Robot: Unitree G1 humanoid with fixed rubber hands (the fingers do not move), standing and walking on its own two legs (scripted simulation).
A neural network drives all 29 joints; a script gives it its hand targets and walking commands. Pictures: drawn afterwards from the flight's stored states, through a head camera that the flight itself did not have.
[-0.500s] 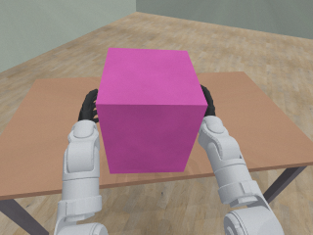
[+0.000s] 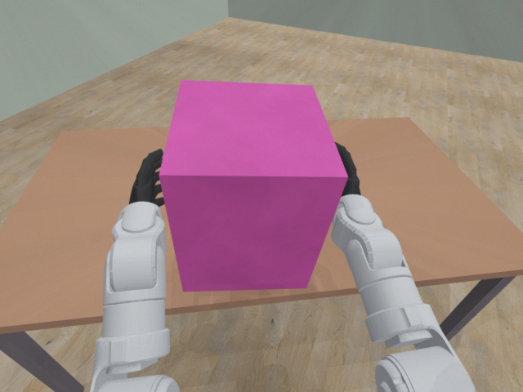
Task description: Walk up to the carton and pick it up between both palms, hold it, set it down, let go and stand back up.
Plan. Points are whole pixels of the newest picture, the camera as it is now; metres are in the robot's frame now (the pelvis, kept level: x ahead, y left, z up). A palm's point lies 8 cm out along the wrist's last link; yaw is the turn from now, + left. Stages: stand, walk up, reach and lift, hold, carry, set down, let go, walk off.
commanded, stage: hold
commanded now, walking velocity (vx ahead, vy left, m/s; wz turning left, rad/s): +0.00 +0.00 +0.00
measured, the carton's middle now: (247, 189) +0.39 +0.01 +0.15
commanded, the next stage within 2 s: none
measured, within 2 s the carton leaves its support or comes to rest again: neither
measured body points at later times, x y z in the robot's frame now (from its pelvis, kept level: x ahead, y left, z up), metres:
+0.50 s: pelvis +0.00 +0.00 +0.00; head -0.03 +0.02 +0.45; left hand +0.36 +0.15 +0.17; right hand +0.37 -0.14 +0.16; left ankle +0.03 +0.12 -0.75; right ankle +0.01 -0.12 -0.75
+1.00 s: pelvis +0.00 +0.00 +0.00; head -0.04 +0.02 +0.45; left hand +0.35 +0.15 +0.16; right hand +0.36 -0.14 +0.17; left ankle +0.03 +0.12 -0.75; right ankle +0.01 -0.12 -0.75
